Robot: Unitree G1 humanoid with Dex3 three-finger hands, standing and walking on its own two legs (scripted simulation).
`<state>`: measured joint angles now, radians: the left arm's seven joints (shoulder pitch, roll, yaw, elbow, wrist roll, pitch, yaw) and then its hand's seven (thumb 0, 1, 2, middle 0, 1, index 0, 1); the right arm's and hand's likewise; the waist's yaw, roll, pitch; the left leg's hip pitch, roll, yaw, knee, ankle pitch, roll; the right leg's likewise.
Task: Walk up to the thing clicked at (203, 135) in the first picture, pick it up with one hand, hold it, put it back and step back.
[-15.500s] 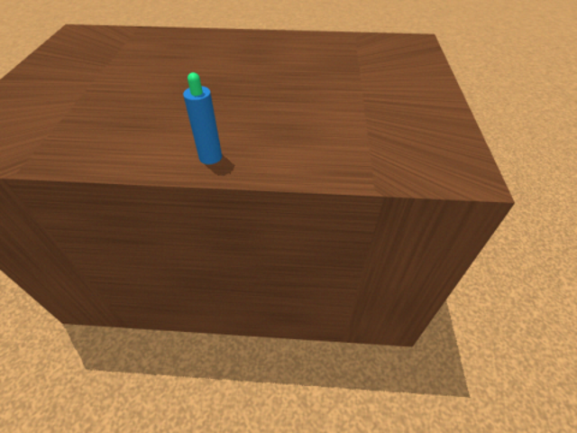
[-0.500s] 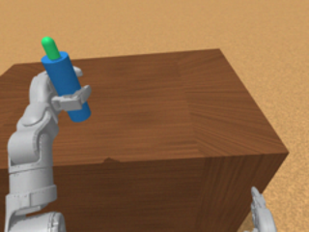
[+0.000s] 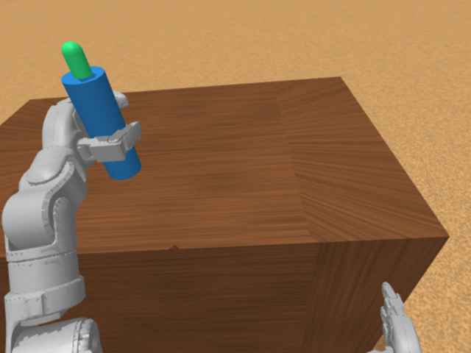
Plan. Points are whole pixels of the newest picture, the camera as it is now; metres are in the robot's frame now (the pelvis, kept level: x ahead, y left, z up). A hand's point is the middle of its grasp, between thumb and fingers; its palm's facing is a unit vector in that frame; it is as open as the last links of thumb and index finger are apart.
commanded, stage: hold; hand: left
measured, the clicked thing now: (101, 116) +0.35 +0.18 +0.29
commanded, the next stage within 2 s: none
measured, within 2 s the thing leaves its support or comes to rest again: neither
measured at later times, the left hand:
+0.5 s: hand (113, 132) +0.32 +0.16 +0.28, palm faces +0.14 -0.99 -0.01, open 7.2 cm
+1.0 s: hand (111, 142) +0.31 +0.16 +0.27, palm faces +0.14 -0.99 -0.02, open 7.2 cm
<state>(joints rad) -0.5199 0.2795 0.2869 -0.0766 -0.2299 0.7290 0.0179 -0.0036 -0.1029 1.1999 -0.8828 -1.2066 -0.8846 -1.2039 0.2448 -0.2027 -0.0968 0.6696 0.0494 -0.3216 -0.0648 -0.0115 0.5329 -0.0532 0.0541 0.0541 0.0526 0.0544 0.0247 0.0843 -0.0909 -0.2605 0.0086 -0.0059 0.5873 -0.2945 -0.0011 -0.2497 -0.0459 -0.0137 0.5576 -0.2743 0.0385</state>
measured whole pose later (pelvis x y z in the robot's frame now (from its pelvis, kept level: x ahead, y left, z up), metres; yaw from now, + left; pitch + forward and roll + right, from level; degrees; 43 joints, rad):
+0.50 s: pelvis -0.01 +0.00 +0.00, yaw +0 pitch -3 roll +0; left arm -0.51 0.26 0.28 -0.17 -0.25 0.82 0.03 0.00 -0.09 1.20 -0.87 -1.23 -0.87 -1.22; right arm 0.24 -0.21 -0.11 0.69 0.06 -0.31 -0.04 -0.01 0.54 -0.05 0.05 0.05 0.05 0.05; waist 0.04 0.09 -0.10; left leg -0.26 0.00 -0.01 0.59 -0.29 0.00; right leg -0.26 -0.05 -0.01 0.57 -0.27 0.04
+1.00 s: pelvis -0.01 +0.00 +0.00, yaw +0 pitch -3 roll +0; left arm -0.47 0.28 0.29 -0.20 -0.25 0.81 0.01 0.00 -0.09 1.20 -0.86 -1.24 -0.86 -1.24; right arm 0.22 -0.21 -0.11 0.72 0.06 -0.33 -0.07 -0.01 0.54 -0.05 0.05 0.05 0.05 0.05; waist 0.04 0.09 -0.09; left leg -0.28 0.01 -0.01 0.61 -0.29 0.00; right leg -0.27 -0.05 -0.01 0.59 -0.27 0.04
